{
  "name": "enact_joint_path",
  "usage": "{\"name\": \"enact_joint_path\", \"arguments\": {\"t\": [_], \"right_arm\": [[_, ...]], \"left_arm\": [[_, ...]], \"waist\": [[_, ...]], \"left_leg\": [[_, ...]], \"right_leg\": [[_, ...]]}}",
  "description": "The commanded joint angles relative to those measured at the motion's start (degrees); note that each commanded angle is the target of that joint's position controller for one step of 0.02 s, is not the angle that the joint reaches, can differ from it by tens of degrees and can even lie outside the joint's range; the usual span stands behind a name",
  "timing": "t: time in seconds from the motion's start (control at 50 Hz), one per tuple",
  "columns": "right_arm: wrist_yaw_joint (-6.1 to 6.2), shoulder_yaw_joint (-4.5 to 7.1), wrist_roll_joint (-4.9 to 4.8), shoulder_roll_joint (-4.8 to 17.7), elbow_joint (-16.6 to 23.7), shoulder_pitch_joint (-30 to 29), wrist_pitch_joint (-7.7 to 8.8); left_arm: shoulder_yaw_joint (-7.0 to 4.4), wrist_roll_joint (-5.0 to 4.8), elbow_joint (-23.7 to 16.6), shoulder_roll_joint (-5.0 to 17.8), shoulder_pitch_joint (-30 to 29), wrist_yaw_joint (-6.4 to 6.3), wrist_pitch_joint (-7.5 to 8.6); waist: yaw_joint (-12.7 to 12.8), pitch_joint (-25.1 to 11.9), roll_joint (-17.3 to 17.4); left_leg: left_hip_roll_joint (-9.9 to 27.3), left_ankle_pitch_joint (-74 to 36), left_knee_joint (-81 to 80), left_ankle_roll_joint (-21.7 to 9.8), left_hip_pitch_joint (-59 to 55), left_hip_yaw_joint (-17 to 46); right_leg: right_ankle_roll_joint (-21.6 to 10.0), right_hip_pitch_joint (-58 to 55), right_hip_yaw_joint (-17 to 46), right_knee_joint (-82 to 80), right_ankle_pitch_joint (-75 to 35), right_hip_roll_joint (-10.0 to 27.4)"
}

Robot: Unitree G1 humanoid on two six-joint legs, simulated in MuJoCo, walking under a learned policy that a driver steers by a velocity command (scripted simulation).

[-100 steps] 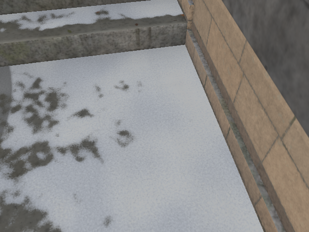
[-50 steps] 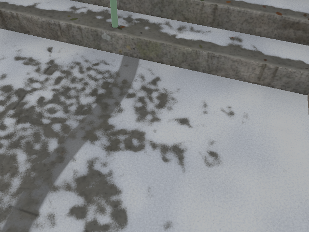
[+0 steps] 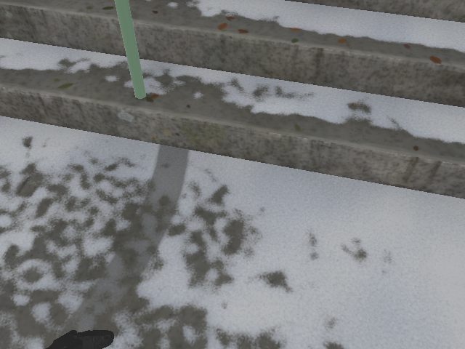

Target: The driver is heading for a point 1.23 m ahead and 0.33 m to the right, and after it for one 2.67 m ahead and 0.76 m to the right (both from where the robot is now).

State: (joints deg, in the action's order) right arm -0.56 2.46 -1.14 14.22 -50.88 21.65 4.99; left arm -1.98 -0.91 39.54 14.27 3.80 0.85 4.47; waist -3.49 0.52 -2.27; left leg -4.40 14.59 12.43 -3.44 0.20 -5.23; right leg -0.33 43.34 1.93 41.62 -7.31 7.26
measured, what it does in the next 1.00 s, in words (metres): walks ahead: right foot, then left foot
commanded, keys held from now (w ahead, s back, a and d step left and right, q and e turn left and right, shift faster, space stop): w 0.54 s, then w+e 0.46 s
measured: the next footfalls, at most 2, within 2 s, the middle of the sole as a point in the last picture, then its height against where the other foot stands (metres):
right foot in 0.14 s outside the picture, level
left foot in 0.64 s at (191, 330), level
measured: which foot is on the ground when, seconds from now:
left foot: down 0.00-0.16, up 0.18-0.62, down 0.64-1.00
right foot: up 0.00-0.12, down 0.14-0.64, up 0.66-1.00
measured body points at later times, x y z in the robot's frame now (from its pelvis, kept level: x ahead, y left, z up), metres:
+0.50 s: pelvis +0.29 -0.04 +0.00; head +0.32 -0.04 +0.45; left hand +0.32 +0.24 -0.12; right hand +0.49 -0.29 -0.09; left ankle +0.45 +0.12 -0.69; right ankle +0.25 -0.14 -0.74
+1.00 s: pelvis +0.55 +0.01 +0.00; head +0.57 +0.01 +0.45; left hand +0.74 +0.23 -0.12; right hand +0.50 -0.26 -0.13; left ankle +0.50 +0.11 -0.74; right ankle +0.64 -0.14 -0.68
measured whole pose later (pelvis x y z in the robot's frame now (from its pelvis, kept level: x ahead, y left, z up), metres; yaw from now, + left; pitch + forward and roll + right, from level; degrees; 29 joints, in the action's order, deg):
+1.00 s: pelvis +0.55 +0.01 +0.00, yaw -11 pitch +1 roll +1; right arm 0.2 3.0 1.7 13.4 -51.9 22.7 5.8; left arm -3.0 2.1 48.5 15.4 7.8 3.9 0.1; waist -2.2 1.8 -2.6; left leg -0.3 13.1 13.1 -1.3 0.7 -11.5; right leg -1.9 35.9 -0.7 49.0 5.2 4.2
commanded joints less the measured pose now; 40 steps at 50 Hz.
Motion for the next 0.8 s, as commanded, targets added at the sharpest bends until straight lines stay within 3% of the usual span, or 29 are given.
{"name": "enact_joint_path", "arguments": {"t": [0.02,0.06,0.1,0.12,0.14,0.16,0.18,0.2,0.22,0.24,0.26,0.28,0.32,0.4,0.42,0.46,0.52,0.56,0.6,0.62,0.64,0.66,0.68,0.7,0.72,0.74,0.76,0.8], "right_arm": [[0.8,2.5,-0.45,10.2,3.0,-0.2,-0.01],[0.96,2.89,-0.36,10.6,2.5,0.9,-1.21],[1.19,3.32,-0.28,11.6,2.7,0.1,-2.0],[1.32,3.38,-0.25,11.9,2.9,-0.9,-2.44],[1.62,2.82,-0.11,10.5,3.3,-1.0,-2.57],[1.35,1.05,0.92,4.8,5.4,4.8,-1.71],[0.68,0.2,0.55,3.1,4.2,6.7,-0.4],[0.31,2.04,-1.27,9.4,5.9,0.6,0.75],[0.34,1.97,-2.28,9.4,8.0,-4.8,1.25],[0.73,1.8,-1.43,8.5,8.7,-7.0,1.26],[1.12,2.27,-0.51,8.5,8.8,-7.4,0.69],[1.13,2.13,-0.46,6.9,8.6,-5.8,0.02],[1.59,1.96,-0.37,5.5,8.4,-4.0,-1.21],[1.82,1.1,0.56,3.9,11.0,-11.4,-1.55],[1.36,0.83,0.52,3.4,11.2,-12.7,-1.34],[0.56,0.52,0.59,3.0,11.9,-16.4,-1.1],[-0.25,0.77,0.08,4.6,12.8,-21.1,-0.91],[-0.97,0.87,0.36,5.2,13.8,-23.4,-0.28],[-1.3,1.49,0.39,6.5,12.8,-20.4,-0.04],[-1.04,2.26,0.6,7.5,11.5,-15.1,0.2],[-0.23,3.87,0.73,10.9,9.1,-6.3,0.34],[0.75,5.14,1.44,15.7,8.2,3.3,0.31],[0.28,5.12,2.19,17.3,7.4,4.4,0.09],[0.13,3.78,1.75,11.6,8.2,2.0,0.38],[0.28,2.57,5.26,9.4,7.9,-1.4,-0.08],[0.11,2.02,5.15,7.0,7.9,-4.8,-0.12],[0.32,1.59,4.29,5.9,7.9,-6.1,0.02],[0.52,1.38,3.11,5.7,7.0,-5.8,0.74]], "left_arm": [[-0.32,-0.35,-4.6,2.9,-7.0,1.7,0.67],[-0.77,-0.18,-5.3,4.1,-8.4,2.61,0.9],[-1.66,0.12,-4.3,6.2,-4.6,2.73,0.86],[-2.7,0.39,-2.4,8.1,2.1,2.49,0.8],[-4.06,0.56,0.3,11.0,11.4,1.95,0.77],[-5.42,1.99,1.4,17.4,19.3,1.26,0.82],[-4.78,0.78,2.4,14.8,21.4,1.15,0.53],[-3.69,0.58,1.8,11.3,18.6,0.8,0.28],[-3.17,0.43,1.5,9.5,14.1,0.44,-0.05],[-2.68,0.49,1.8,8.1,10.4,0.44,-0.14],[-2.25,0.92,1.6,6.3,8.1,0.43,0.18],[-2.1,1.28,2.0,5.8,7.4,0.37,0.27],[-2.35,0.83,2.8,6.6,7.0,0.59,1.12],[-2.89,0.65,5.0,9.0,8.3,-0.18,1.39],[-3.1,0.95,5.4,9.8,9.2,-0.22,1.08],[-3.23,0.25,6.3,10.6,11.4,-0.32,0.88],[-3.48,-0.06,7.9,11.4,14.1,-0.37,0.41],[-3.81,-0.4,8.8,11.7,15.3,-0.8,0.1],[-3.8,-0.45,9.1,11.9,14.3,-1.07,0.0],[-3.66,-0.64,9.0,11.9,13.0,-1.15,-0.16],[-2.69,-0.41,8.9,9.2,12.8,-1.2,0.02],[-1.25,1.13,7.3,5.3,13.3,-1.09,-0.02],[-0.36,-0.76,6.6,1.7,19.7,-0.85,0.95],[-1.9,-1.98,8.0,8.2,17.1,-0.9,1.22],[-2.67,2.92,8.4,9.7,14.9,-0.47,0.03],[-2.58,3.28,8.8,7.9,14.3,-0.02,-0.62],[-2.5,3.36,9.2,6.8,14.1,0.31,-1.48],[-2.39,3.27,9.7,5.7,14.8,1.33,-3.18]], "waist": [[-0.1,4.8,4.3],[0.0,4.1,4.6],[2.6,1.2,7.0],[6.4,-2.7,7.7],[10.7,-8.7,7.0],[9.9,-19.8,-3.7],[10.0,-28.1,-12.3],[11.1,-21.4,-7.6],[9.8,-13.2,-5.4],[7.6,-7.7,-1.1],[5.6,-5.1,-1.0],[4.0,-4.2,-1.8],[2.4,-3.1,-1.8],[3.5,0.5,-0.9],[4.0,0.2,-1.4],[5.7,0.9,0.3],[7.8,2.1,-1.0],[7.9,2.4,-0.8],[5.2,1.4,-1.5],[1.9,-1.0,-1.5],[-1.8,-6.3,0.5],[-4.8,-15.4,9.2],[-1.0,-20.5,24.1],[-2.5,-15.7,14.9],[0.0,-8.1,7.3],[2.0,-4.3,5.3],[2.9,-2.2,7.2],[3.9,-2.1,9.2]], "left_leg": [[17.4,-16.8,-3.4,-8.3,0.9,7.3],[19.6,-21.5,0.5,-7.6,-5.4,8.4],[19.3,-36.7,6.9,-6.2,-7.4,7.9],[17.4,-45.9,15.3,-5.2,-6.7,6.2],[14.7,-45.9,27.7,-3.4,0.2,4.2],[8.3,-22.4,51.0,0.2,22.1,2.2],[0.3,17.6,64.6,1.8,34.6,9.0],[3.8,16.0,68.7,1.3,40.7,13.0],[6.8,11.7,67.5,1.0,42.5,10.8],[9.4,7.5,63.2,1.2,41.0,9.3],[11.3,5.1,59.4,1.4,37.6,9.3],[11.8,3.8,58.0,2.0,34.6,9.1],[12.3,2.5,54.0,2.6,32.9,8.4],[13.0,-8.0,38.5,3.7,35.3,7.9],[12.7,-10.4,34.9,3.6,34.7,7.5],[11.3,-14.7,27.7,3.9,34.2,6.7],[10.0,-15.8,21.8,3.9,34.5,5.9],[9.2,-13.8,19.3,2.7,32.4,6.1],[7.9,-11.4,17.1,1.4,26.1,5.8],[6.2,-9.7,15.7,0.4,19.1,4.3],[7.6,-10.6,16.2,-1.2,6.6,5.8],[19.7,-10.3,15.7,-4.0,-7.8,18.8],[28.7,4.6,5.7,-11.8,-20.4,44.4],[27.7,12.1,3.0,-10.4,-16.3,43.9],[26.4,6.2,2.6,-6.8,-5.7,32.5],[23.4,-0.5,1.1,-5.0,1.0,25.2],[21.3,-6.8,0.3,-3.5,4.8,19.3],[19.7,-14.2,-1.2,-3.4,8.0,13.4]], "right_leg": [[-0.7,-3.0,-0.8,-8.5,-0.6,-1.5],[-2.0,-2.2,-1.1,-10.6,5.4,-2.4],[-3.9,-9.5,-3.4,-11.6,11.7,-5.4],[-5.5,-18.7,-5.2,-12.9,11.7,-7.7],[-8.0,-33.8,-3.9,-12.1,8.2,-6.8],[-16.4,-59.7,17.9,-9.6,8.0,9.3],[-22.6,-68.7,40.6,-19.7,13.8,17.1],[-19.4,-64.4,35.0,-22.1,17.6,14.3],[-16.9,-55.9,25.5,-22.9,15.2,11.7],[-15.3,-46.8,19.3,-24.9,10.6,9.2],[-14.1,-40.5,15.1,-26.7,7.7,7.1],[-14.3,-36.6,13.6,-28.6,7.9,6.3],[-14.8,-32.8,10.4,-31.5,6.2,5.5],[-14.2,-31.2,4.9,-34.5,4.9,4.2],[-14.0,-31.9,3.8,-34.5,6.0,4.0],[-13.7,-33.8,3.3,-34.3,8.2,4.5],[-12.6,-38.1,3.0,-32.0,10.7,5.5],[-11.5,-38.9,4.4,-29.8,11.1,6.9],[-9.9,-38.8,5.4,-25.9,8.7,6.9],[-8.7,-37.7,4.8,-20.6,2.3,5.4],[-6.6,-33.8,2.8,-9.9,-0.6,2.1],[-3.6,-24.0,-1.2,10.0,15.4,-3.2],[-1.7,-5.2,1.8,25.7,40.9,-11.0],[-2.0,0.3,7.5,32.8,38.8,-7.9],[-3.9,-2.8,3.9,29.9,31.3,-6.3],[-3.6,-6.4,3.1,26.9,27.0,-4.1],[-3.1,-8.8,2.5,24.5,25.3,-3.1],[-2.3,-12.0,1.3,24.9,23.1,-2.9]]}}
Over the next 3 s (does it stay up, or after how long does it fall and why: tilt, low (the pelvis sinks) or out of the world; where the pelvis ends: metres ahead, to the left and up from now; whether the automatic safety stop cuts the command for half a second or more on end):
stays up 1.47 -0.43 0.28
